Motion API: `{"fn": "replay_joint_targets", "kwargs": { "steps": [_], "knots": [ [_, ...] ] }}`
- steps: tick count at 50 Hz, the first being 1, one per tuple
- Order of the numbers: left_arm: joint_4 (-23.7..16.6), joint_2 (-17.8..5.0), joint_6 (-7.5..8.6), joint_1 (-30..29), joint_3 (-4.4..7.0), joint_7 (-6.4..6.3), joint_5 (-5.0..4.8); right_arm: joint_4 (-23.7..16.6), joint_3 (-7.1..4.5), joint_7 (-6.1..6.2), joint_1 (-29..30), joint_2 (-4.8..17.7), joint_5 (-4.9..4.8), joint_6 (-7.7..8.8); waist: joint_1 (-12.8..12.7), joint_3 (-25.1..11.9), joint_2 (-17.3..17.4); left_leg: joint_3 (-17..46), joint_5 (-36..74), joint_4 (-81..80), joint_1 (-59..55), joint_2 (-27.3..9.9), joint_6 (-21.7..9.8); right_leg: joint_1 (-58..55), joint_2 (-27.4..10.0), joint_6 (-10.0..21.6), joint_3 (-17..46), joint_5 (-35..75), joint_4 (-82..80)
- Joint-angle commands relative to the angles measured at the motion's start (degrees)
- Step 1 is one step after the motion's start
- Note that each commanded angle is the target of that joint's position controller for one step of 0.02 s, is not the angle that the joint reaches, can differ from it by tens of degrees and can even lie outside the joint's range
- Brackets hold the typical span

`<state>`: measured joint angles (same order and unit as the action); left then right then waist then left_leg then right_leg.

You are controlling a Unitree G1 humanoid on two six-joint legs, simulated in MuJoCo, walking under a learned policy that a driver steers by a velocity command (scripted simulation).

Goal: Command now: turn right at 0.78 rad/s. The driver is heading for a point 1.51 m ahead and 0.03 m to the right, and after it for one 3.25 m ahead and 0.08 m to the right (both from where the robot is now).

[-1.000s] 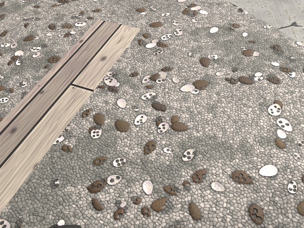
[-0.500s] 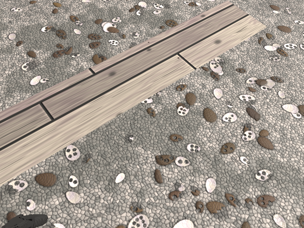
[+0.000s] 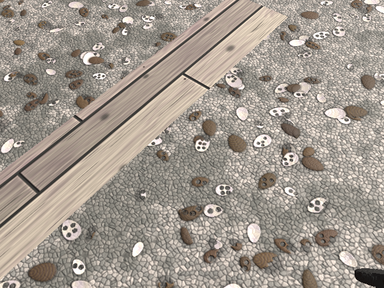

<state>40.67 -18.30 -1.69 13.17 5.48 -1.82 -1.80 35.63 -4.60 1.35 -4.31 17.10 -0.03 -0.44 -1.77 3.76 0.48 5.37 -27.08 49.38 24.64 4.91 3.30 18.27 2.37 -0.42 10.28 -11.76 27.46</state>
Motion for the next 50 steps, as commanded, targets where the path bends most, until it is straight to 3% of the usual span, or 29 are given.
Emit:
{"fn": "replay_joint_targets", "kwargs": {
  "steps": [1, 4, 5, 6, 7, 8, 9, 11, 13, 16, 18, 20, 23, 25, 26, 27, 28, 29, 30, 32, 38, 41, 43, 45, 46, 47, 48, 49, 50],
  "knots": [
    [-6.2, -10.4, -0.80, -4.8, 3.26, -0.82, -0.12, -3.4, -0.51, -0.91, -0.8, 1.9, -0.69, 1.56, 1.4, -12.2, -10.1, -0.3, 4.8, -10.4, -2.3, 1.2, 0.8, -10.1, -10.0, 10.2, 15.5, 21.3, -4.4],
    [-7.7, -9.9, -1.25, -7.6, 3.16, -0.58, -0.96, -1.3, -1.67, -1.28, -6.4, 3.9, -0.71, 1.87, 3.8, -11.7, -11.3, -1.3, 14.3, -25.3, -12.3, 1.1, -0.1, -4.2, -7.7, 7.7, 18.1, 11.7, -3.0],
    [-7.9, -8.1, -1.18, -7.0, 2.61, -0.57, -0.92, -0.6, -2.46, -0.92, -8.2, 5.6, -0.53, 1.78, 3.9, -11.6, -9.5, 0.2, 18.0, -29.9, -18.6, -2.5, -1.5, 0.8, -5.1, 5.2, 16.8, 2.4, -0.5],
    [-7.3, -4.0, -1.20, -2.5, 1.51, -0.22, 0.15, -1.5, -3.29, -0.26, -8.4, 9.8, 0.46, 1.34, 1.5, -12.7, 2.8, 14.0, 15.7, -33.1, -24.7, -16.4, -6.7, 8.7, 1.3, 1.8, 9.2, -16.7, 12.5],
    [-8.6, -5.4, -0.43, -1.1, 2.10, -0.13, 0.31, -2.5, -3.38, -0.64, -4.8, 12.1, 3.33, 1.24, -0.8, -8.6, 15.4, 29.0, 16.7, -36.5, -18.3, -26.6, -14.8, 17.9, 4.7, -0.5, 3.0, -24.5, 24.8],
    [-7.8, -9.8, 0.00, -0.4, 3.24, -0.02, 0.67, -4.2, -2.67, -0.52, -1.4, 9.3, 3.49, 1.81, -1.7, -6.1, 11.6, 26.9, 16.4, -36.9, -15.5, -27.8, -17.0, 18.4, -0.9, -1.9, 1.5, -21.5, 34.3],
    [-6.5, -11.7, -0.32, -0.7, 3.90, 0.04, 0.35, -4.6, -1.76, -0.02, 1.1, 6.1, 2.78, 2.00, -1.8, -4.3, 7.0, 18.9, 15.3, -35.8, -13.2, -24.0, -15.4, 18.2, -2.4, -2.7, -0.2, -17.1, 37.8],
    [-5.3, -9.4, -1.27, 0.3, 3.48, 0.02, 0.50, -4.8, -1.31, 1.15, 2.5, 5.0, 1.22, 1.96, -1.2, -3.4, 5.0, 9.0, 18.5, -34.4, -14.1, -18.8, -13.3, 19.6, -3.7, -4.5, -2.5, -10.4, 43.2],
    [-7.0, -7.1, -1.33, -2.4, 2.51, 0.62, 0.06, -4.1, -1.10, 1.98, -0.5, 5.1, 1.39, 1.76, 1.0, -3.3, 5.8, 2.8, 24.3, -34.5, -15.7, -17.6, -14.2, 21.1, -5.3, -6.0, -5.9, -7.4, 43.2],
    [-9.6, -3.4, -0.55, -7.6, 0.47, 0.53, 1.10, -1.2, -1.39, 1.29, -8.3, 6.8, 1.40, 1.23, 4.6, -6.3, 5.0, 4.9, 34.0, -32.7, -21.9, -19.2, -18.1, 19.2, -3.9, -6.6, -4.7, -11.6, 34.5],
    [-8.6, -1.4, 0.07, -5.9, -0.88, 0.91, 1.38, -0.1, -1.54, 0.02, -10.3, 7.6, -0.07, 1.52, 4.9, -9.8, 5.7, 6.8, 10.4, -36.6, -22.5, -19.2, -18.0, 14.3, -3.9, -5.1, -6.3, -13.1, 26.0],
    [-8.4, -2.9, 1.21, -6.6, -0.85, 1.76, 0.86, -0.1, -1.65, -0.81, -8.7, 9.2, -1.54, 1.74, 4.0, -5.8, 10.0, 9.4, -1.6, -40.2, -16.6, -18.8, -17.2, 9.2, -3.6, -3.1, -10.1, -14.7, 17.8],
    [-7.0, -3.9, 4.06, -6.1, -0.55, 2.63, 0.42, 1.2, -1.83, -1.27, -11.1, 10.3, -2.27, 2.17, 2.9, -2.3, 7.8, 10.8, -1.6, -38.8, -11.5, -17.9, -16.8, -1.0, -1.4, -0.2, -11.2, -11.8, 1.7],
    [-3.4, -4.0, 5.37, 1.2, -0.08, 2.53, -0.17, 1.5, -1.23, -1.21, -10.4, 8.8, -2.90, 2.11, -1.3, -2.6, 5.3, 10.0, -1.2, -33.9, -2.2, -15.3, -14.3, -17.3, -2.2, 2.6, -11.7, -0.3, -10.7],
    [-1.2, -5.6, 5.71, 10.0, 0.66, 1.87, 0.04, 0.0, -0.11, -1.34, -6.6, 4.9, -2.54, 2.74, -5.8, -5.7, 3.5, 7.4, -1.1, -25.0, 10.5, -11.5, -10.4, -32.9, -8.0, 4.2, -6.6, -1.2, -9.6],
    [-0.2, -8.1, 5.74, 18.1, 1.06, 1.21, 1.33, -2.0, 1.96, -1.84, -4.1, -2.1, -1.71, 3.74, -8.6, -10.8, -7.8, 0.6, -6.1, -2.4, 22.2, -5.0, -6.7, -43.5, -20.6, 6.0, 7.2, -7.6, -8.8],
    [-0.8, -11.6, 6.19, 15.0, 2.12, 1.49, 2.54, -5.2, 1.27, -1.83, -4.6, 0.6, -3.51, 4.98, -6.6, -7.0, -11.8, 0.7, -3.8, 6.9, 34.0, -6.9, -5.8, -36.3, -29.2, 13.3, 20.6, -26.6, -13.6],
    [-2.2, -7.4, 7.27, 10.6, 1.08, 1.60, 2.06, -4.7, 0.49, -1.78, -4.3, 4.2, -4.15, 5.00, -5.4, -3.0, -9.2, 2.5, 1.3, 14.3, 36.7, -9.4, -5.8, -33.4, -27.0, 12.7, 19.5, -30.7, -15.8],
    [-2.0, -4.5, 7.83, 7.7, 0.14, 1.68, 1.75, -3.9, 0.02, -2.07, -5.6, 4.8, -3.73, 4.59, -3.6, -0.2, -10.6, 2.7, 6.5, 18.2, 39.3, -9.6, -5.5, -31.9, -24.3, 10.5, 14.0, -25.8, -16.3],
    [-2.1, -2.0, 7.94, 4.7, -0.65, 1.94, 2.06, -2.2, 0.02, -2.54, -7.8, 4.3, -2.68, 3.64, -1.2, 1.4, -8.7, 2.6, 13.0, 21.7, 37.2, -11.7, -4.4, -26.5, -20.8, 8.0, 3.6, -13.5, -17.8],
    [0.4, -2.6, 8.65, 5.0, -0.78, 1.14, 3.08, -3.2, 1.21, -3.31, -3.2, 1.9, -2.21, 2.57, -0.3, 7.0, -4.9, -3.6, 28.0, 15.4, 28.4, -11.4, -2.9, -13.8, -14.8, 5.6, -17.7, 5.1, -22.9],
    [2.4, -4.6, 8.31, 8.1, -0.54, 0.91, 2.40, -5.0, 2.24, -5.11, 2.9, 0.2, -2.38, 3.07, -2.1, 9.0, -2.7, -8.7, 30.5, 3.0, 23.6, -11.0, -6.2, -16.4, -15.2, 4.1, -22.5, 12.4, -23.8],
    [3.0, -7.9, 7.56, 8.3, -0.03, 0.63, 2.45, -6.1, 2.16, -6.04, 4.6, 0.6, -2.78, 3.41, -0.7, 7.4, -4.0, -13.5, 27.8, -2.9, 16.6, -7.6, -9.2, -19.7, -16.1, 3.3, -25.2, 38.7, -19.7],
    [2.9, -11.7, 6.05, 7.9, 0.76, 0.09, 2.32, -5.9, 0.65, -6.01, -0.1, 4.0, -3.58, 2.95, 4.2, 1.3, -9.2, -16.8, 21.0, -2.7, 9.2, -2.8, -11.7, -26.3, -17.8, 3.3, -25.8, 70.6, -8.6],
    [2.1, -13.4, 5.34, 6.0, 1.19, 0.13, 2.11, -4.5, -0.80, -5.84, -8.1, 7.1, -3.89, 2.33, 9.1, -3.6, -11.3, -16.9, 17.2, -2.2, -0.2, -1.0, -13.2, -25.8, -18.7, 3.9, -25.7, 79.0, 2.1],
    [0.8, -14.3, 5.36, 4.0, 1.49, 0.46, 1.47, -1.7, -3.11, -5.34, -19.7, 12.0, -3.63, 1.42, 14.9, -9.9, -10.9, -15.4, 15.9, -4.1, -17.2, 0.4, -15.3, -19.6, -18.4, 4.2, -24.4, 78.4, 15.8],
    [-0.1, -11.5, 6.41, 3.2, 0.68, 0.59, 1.07, 1.9, -5.02, -4.13, -29.7, 15.2, -3.50, 0.35, 18.6, -12.7, -5.2, -8.4, 17.5, -9.7, -37.6, -0.6, -16.9, -3.9, -13.6, 2.4, -23.2, 51.6, 34.8],
    [-3.6, 0.0, 8.66, 8.4, -2.53, 1.32, 2.08, 1.1, -5.17, -3.30, -24.6, 19.3, -2.59, 0.49, 7.8, -13.0, 18.1, 20.0, 8.3, -16.3, -50.9, -12.7, -26.3, 21.2, -0.1, -1.0, -18.1, -17.4, 62.5],
    [-6.7, -2.1, 11.77, 7.0, -3.47, 1.66, 0.44, -1.9, -3.57, -3.55, -23.7, 15.3, -1.16, 2.38, 8.8, -26.2, 13.2, 46.2, -16.1, -29.9, -54.7, -20.1, -32.1, 28.8, 1.0, 0.9, -1.6, -17.2, 67.7]
  ]
}}
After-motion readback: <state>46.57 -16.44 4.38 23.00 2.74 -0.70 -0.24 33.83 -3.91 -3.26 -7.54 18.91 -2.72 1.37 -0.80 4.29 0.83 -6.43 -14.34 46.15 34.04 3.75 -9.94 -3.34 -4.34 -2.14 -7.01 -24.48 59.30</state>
